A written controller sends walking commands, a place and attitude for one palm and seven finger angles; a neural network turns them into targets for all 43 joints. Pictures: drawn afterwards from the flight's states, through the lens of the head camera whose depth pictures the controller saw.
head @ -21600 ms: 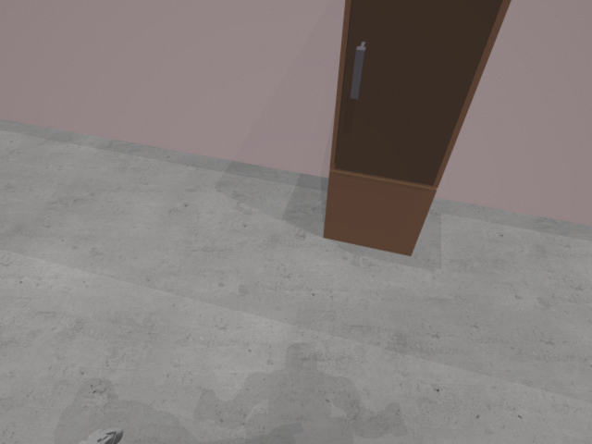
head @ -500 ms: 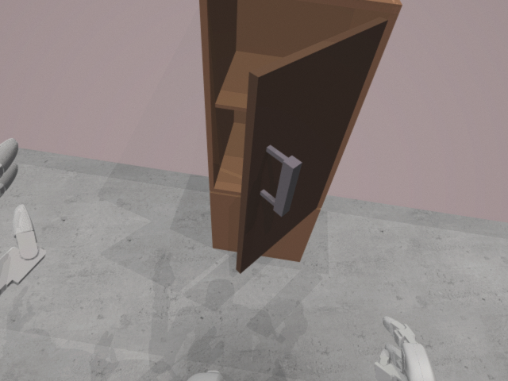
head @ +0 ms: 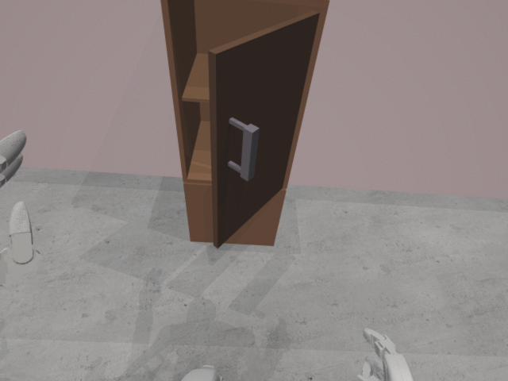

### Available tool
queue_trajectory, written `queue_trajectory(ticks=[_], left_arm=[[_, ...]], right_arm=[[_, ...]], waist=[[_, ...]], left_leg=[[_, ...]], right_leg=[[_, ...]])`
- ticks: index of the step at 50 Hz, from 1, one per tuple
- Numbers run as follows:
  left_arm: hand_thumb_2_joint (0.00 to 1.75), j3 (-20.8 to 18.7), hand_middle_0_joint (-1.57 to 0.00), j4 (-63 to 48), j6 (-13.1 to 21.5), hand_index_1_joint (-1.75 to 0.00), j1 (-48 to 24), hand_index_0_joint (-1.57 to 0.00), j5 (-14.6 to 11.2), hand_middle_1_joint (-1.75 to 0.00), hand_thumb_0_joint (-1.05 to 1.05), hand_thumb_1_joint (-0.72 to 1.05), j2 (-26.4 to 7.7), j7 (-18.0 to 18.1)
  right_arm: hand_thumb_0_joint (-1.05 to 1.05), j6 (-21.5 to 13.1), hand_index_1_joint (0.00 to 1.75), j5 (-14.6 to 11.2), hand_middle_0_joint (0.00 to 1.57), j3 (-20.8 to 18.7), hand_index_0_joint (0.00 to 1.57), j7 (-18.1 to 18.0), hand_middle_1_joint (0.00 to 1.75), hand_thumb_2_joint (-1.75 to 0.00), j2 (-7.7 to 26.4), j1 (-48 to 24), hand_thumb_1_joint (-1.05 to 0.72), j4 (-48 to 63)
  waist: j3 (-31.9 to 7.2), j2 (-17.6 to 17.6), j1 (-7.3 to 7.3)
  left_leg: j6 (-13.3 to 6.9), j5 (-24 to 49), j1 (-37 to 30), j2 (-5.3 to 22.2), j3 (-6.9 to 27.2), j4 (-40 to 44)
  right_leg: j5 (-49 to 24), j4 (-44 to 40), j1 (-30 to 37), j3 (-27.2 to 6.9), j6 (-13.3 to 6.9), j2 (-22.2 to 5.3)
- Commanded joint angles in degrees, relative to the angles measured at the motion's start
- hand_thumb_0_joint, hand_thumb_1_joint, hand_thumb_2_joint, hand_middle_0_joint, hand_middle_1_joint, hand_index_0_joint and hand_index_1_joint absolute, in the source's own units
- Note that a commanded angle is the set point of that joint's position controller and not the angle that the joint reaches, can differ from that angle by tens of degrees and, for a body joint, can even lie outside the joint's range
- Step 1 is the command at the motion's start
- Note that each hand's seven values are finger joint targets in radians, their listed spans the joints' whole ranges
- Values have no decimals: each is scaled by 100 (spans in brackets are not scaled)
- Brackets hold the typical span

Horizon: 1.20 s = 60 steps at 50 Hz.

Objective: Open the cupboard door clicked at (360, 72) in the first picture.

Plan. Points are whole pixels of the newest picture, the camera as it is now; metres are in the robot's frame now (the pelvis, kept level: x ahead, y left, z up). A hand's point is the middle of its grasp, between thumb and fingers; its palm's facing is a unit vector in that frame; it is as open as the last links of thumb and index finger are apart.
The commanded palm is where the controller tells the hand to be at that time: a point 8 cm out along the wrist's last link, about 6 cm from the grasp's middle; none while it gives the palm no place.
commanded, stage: stop stepping back and stand still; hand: left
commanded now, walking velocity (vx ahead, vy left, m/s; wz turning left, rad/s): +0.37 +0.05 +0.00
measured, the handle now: (241, 149) +0.57 +0.09 +0.05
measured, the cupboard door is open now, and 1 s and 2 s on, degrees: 52 52 52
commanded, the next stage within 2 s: let the arm hang, fingers relaxed in 1.24 s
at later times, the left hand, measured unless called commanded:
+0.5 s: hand out of the picture +0.09 +0.27 +0.19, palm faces +0.55 -0.69 -0.47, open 7.4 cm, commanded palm +0.03 +0.29 +0.19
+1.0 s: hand out of the picture +0.04 +0.30 +0.17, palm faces +0.51 -0.74 -0.44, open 7.4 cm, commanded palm -0.02 +0.33 +0.19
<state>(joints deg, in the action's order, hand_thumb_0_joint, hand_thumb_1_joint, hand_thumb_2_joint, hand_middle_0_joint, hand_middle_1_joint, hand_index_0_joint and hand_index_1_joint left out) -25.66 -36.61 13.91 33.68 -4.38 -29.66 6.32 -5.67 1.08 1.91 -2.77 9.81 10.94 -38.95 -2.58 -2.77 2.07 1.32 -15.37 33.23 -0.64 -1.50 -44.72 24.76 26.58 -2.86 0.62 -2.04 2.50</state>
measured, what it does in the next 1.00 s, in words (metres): walks backwards: left foot, then left foot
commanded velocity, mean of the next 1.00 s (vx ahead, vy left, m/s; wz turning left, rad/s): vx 0.10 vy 0.03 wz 0.00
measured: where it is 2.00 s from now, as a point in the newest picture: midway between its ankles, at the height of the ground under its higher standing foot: outside the picture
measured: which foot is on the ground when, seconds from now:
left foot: up 0.00-0.04, down 0.06-0.24, up 0.26-0.52, down 0.54-1.00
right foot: down 0.00-1.00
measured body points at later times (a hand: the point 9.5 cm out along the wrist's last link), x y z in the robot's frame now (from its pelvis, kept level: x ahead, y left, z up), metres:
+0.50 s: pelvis -0.08 -0.02 +0.01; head -0.11 -0.04 +0.46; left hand +0.06 +0.30 +0.22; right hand +0.05 -0.28 -0.09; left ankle -0.11 +0.13 -0.71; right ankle -0.08 -0.10 -0.73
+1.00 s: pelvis -0.13 +0.02 +0.01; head -0.13 +0.02 +0.46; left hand +0.01 +0.34 +0.19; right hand +0.05 -0.18 -0.07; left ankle -0.13 +0.14 -0.73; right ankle -0.08 -0.10 -0.73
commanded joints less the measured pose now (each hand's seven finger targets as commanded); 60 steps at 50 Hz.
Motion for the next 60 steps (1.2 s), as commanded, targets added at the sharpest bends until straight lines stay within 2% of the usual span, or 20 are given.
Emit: queue_trajectory(ticks=[1,2,3,4,5,7,10,11,12,13,15,17,24,29,30,32,38,43,52,60], left_arm=[[90,-620,-20,-27,-97,-30,-635,-20,5,-30,0,90,-618,138],[90,-570,-20,107,-124,-30,-832,-20,-4,-30,0,90,-587,156],[90,-523,-20,76,-89,-30,-1100,-20,16,-30,0,90,-627,192],[90,-491,-20,224,-32,-30,-1316,-20,11,-30,0,90,-588,230],[90,-314,-20,834,-60,-30,-1102,-20,24,-30,0,90,-387,242],[90,-583,-20,271,-104,-30,-778,-20,90,-30,0,90,-676,225],[90,-707,-20,-783,11,-30,-116,-20,156,-30,0,90,-795,169],[90,-673,-20,-842,25,-30,272,-20,196,-30,0,90,-731,159],[90,-741,-20,-966,24,-30,484,-20,199,-30,0,90,-827,172],[90,-753,-20,-1169,22,-30,227,-20,162,-30,0,90,-787,200],[90,-953,-20,-1135,140,-30,-474,-20,218,-30,0,90,-939,277],[90,-760,-20,-40,199,-30,-564,-20,318,-30,0,90,-686,309],[90,-244,-20,958,126,-30,-851,-20,324,-30,0,90,-199,391],[90,-283,-20,-95,203,-30,-651,-20,281,-30,0,90,-332,324],[90,-473,-20,-207,174,-30,-574,-20,310,-30,0,90,-534,329],[90,-468,-20,-510,191,-30,-630,-20,313,-30,0,90,-494,341],[90,-559,-20,58,155,-30,-620,-20,223,-30,0,90,-340,359],[90,-342,-20,320,110,-30,-743,-20,219,-30,0,90,-124,288],[90,-351,-20,-320,91,-30,-795,-20,313,-30,0,90,-252,337],[90,-465,-20,-36,164,-30,-331,-20,280,-30,0,90,-221,360]], right_arm=[[0,-230,30,-127,20,-169,20,-267,30,-90,815,-518,-90,940],[0,-301,30,-117,20,-249,20,-297,30,-90,1026,-439,-90,894],[0,-430,30,-83,20,-303,20,-281,30,-90,1083,-345,-90,905],[0,-546,30,-107,20,-330,20,-257,30,-90,1046,-198,-90,868],[0,-586,30,-182,20,-355,20,-247,30,-90,1088,-168,-90,871],[0,-566,30,-40,20,-313,20,-269,30,-90,951,-396,-90,979],[0,-492,30,-56,20,-395,20,-163,30,-90,983,-507,-90,1245],[0,-466,30,-87,20,-410,20,-115,30,-90,899,-516,-90,1306],[0,-408,30,-100,20,-485,20,-88,30,-90,846,-457,-90,1250],[0,-370,30,-75,20,-532,20,-87,30,-90,965,-468,-90,1119],[0,-417,30,-11,20,-486,20,-110,30,-90,917,-334,-90,906],[0,-424,30,6,20,-412,20,-221,30,-90,804,-93,-90,825],[0,-615,30,-79,20,-505,20,-339,30,-90,927,-17,-90,793],[0,-550,30,-156,20,-600,20,-192,30,-90,1117,-181,-90,1035],[0,-545,30,-121,20,-536,20,-195,30,-90,1023,-199,-90,999],[0,-535,30,-136,20,-452,20,-158,30,-90,936,-264,-90,1085],[0,-460,30,-142,20,-409,20,-145,30,-90,874,-330,-90,1152],[0,-422,30,-130,20,-365,20,-130,30,-90,865,-324,-90,1155],[0,-516,30,-116,20,-333,20,-180,30,-90,847,-365,-90,1225],[0,-506,30,-114,20,-409,20,-172,30,-90,870,-323,-90,1155]], waist=[[170,727,-413],[26,1560,-353],[-152,2061,-286],[-64,1636,-262],[300,790,-255],[-25,1096,-190],[-491,1212,-121],[-375,601,-103],[-174,-825,-115],[283,-920,-123],[347,-18,-380],[405,224,-445],[102,-544,-189],[-629,-90,-213],[-549,523,-253],[-392,892,-232],[135,534,-224],[254,530,-237],[-55,939,-150],[41,664,-174]], left_leg=[[-164,1450,-2238,13,110,1354],[-417,2356,-2519,575,930,2100],[-781,2380,-2519,1277,1895,2623],[-969,810,-2042,1554,2556,3129],[-1050,-282,-1615,1601,2857,3367],[-681,-1597,-1107,1278,2285,3848],[-163,-2112,-104,468,965,3321],[-116,-1639,-264,60,445,2065],[15,-786,-750,-336,155,-256],[30,-516,-270,-232,364,-1684],[37,-304,87,100,543,-2349],[-71,-96,-303,396,286,-1250],[-408,-396,-1709,87,-345,1885],[-437,2355,-2525,732,242,1916],[-427,2531,-2522,634,47,1885],[-366,2466,-2272,618,46,1923],[-287,495,-1630,497,103,2188],[-271,-230,-1491,505,211,2480],[-281,-217,-1396,597,332,2962],[-187,-60,-1418,458,238,2686]], right_leg=[[-3505,536,-1689,265,15,-904],[-2051,1142,-1799,357,292,-403],[75,1739,-1844,41,309,-97],[934,2000,-1633,-366,309,-14],[817,1762,-1586,-391,311,34],[556,1113,-752,-98,190,-43],[335,171,743,173,2,15],[979,-610,196,-319,-166,-429],[2031,-1771,-1328,-2026,-625,-1571],[1887,-2161,-2099,-2898,-934,-2264],[1535,-1976,-2307,-2412,-845,-2197],[1154,-1656,-2181,-1542,-591,-1691],[-282,-902,-988,-1206,-240,-1429],[-3357,405,-399,-411,213,-775],[-3570,528,-556,-276,174,-738],[-3272,602,-513,-76,178,-632],[-1887,-85,-646,-375,141,-567],[-1226,-392,-761,-352,191,-492],[-1487,-141,-256,43,306,-368],[-1452,-510,-404,-92,237,-518]])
